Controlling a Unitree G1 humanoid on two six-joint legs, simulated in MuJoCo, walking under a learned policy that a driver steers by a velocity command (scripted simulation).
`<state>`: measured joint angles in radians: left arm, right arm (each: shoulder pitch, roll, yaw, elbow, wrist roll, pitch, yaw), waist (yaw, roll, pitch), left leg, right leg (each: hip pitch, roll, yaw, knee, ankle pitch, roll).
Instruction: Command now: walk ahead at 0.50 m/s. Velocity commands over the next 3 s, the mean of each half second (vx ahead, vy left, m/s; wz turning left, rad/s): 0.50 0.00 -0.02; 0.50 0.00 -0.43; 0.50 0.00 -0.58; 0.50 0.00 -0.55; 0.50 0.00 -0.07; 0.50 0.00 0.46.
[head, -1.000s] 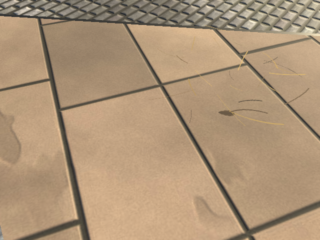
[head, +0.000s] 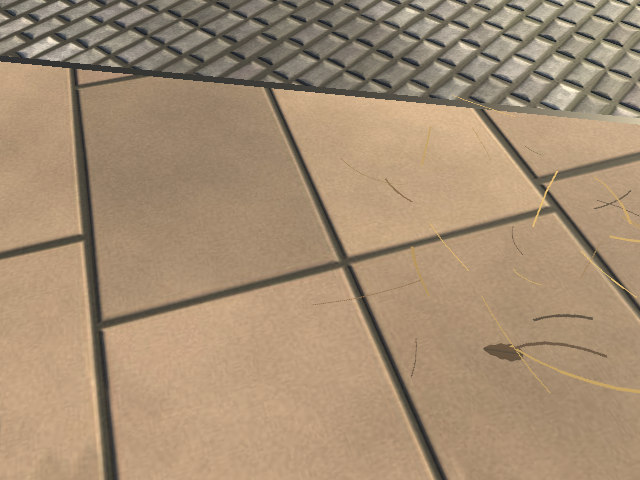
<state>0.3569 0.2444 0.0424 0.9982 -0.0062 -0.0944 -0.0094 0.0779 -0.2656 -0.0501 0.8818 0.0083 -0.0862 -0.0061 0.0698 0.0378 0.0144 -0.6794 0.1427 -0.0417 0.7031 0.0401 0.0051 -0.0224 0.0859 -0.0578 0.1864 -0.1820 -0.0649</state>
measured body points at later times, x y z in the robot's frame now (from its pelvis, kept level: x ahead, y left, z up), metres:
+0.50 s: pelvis +0.29 +0.07 +0.00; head +0.30 +0.07 +0.45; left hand +0.44 +0.33 -0.12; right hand +0.30 -0.20 -0.13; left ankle +0.25 +0.15 -0.75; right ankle +0.44 -0.12 -0.68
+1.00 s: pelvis +0.57 -0.02 +0.00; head +0.60 -0.05 +0.45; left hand +0.70 +0.23 -0.12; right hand +0.67 -0.33 -0.11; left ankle +0.74 +0.14 -0.68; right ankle +0.55 -0.09 -0.75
